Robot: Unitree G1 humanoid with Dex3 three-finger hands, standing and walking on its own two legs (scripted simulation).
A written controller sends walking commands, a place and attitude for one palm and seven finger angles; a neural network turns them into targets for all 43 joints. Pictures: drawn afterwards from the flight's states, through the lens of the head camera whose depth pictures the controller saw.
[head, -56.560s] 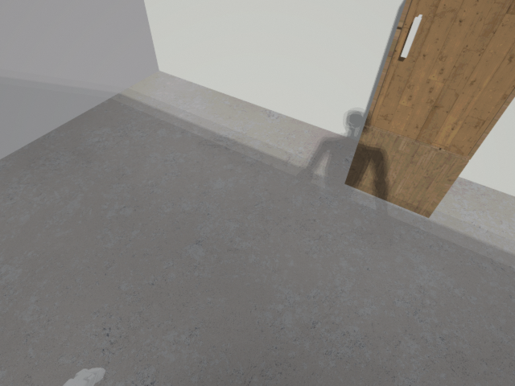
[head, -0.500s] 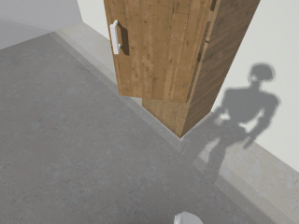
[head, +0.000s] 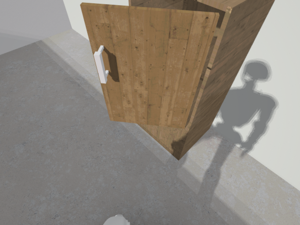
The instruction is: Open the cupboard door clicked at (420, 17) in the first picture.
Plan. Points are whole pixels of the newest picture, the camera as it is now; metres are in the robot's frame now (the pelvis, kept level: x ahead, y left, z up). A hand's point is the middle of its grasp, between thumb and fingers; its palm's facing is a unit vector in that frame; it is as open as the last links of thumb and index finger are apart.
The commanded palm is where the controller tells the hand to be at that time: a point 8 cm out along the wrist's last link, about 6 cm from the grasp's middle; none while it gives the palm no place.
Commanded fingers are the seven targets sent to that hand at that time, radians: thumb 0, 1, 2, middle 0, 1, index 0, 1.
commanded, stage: come to a stop and stand still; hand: left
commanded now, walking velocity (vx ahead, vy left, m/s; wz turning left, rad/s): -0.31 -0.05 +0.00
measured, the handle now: (102, 64) +0.62 +0.21 +0.05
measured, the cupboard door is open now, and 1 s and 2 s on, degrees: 38 38 38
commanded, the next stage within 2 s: look again from close up in 1.00 s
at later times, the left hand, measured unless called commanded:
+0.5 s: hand out of the picture +0.10 +0.21 -0.17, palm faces -0.03 -0.96 -0.26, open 7.4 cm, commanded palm none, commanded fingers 0.00 0.90 0.90 -0.20 -0.30 -0.20 -0.30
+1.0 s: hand out of the picture +0.03 +0.14 -0.18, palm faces +0.00 -0.98 -0.19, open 7.3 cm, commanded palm none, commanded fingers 0.00 0.90 0.90 -0.20 -0.30 -0.20 -0.30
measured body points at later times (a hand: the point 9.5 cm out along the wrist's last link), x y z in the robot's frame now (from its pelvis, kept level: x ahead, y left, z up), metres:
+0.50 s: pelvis +0.02 +0.01 -0.01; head +0.06 +0.00 +0.44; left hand +0.10 +0.26 -0.15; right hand +0.07 -0.24 -0.16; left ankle +0.10 +0.13 -0.74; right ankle -0.02 -0.13 -0.73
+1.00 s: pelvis +0.01 -0.04 +0.00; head +0.03 -0.04 +0.45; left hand +0.03 +0.19 -0.16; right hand -0.01 -0.26 -0.16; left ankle +0.00 +0.09 -0.74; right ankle -0.02 -0.13 -0.74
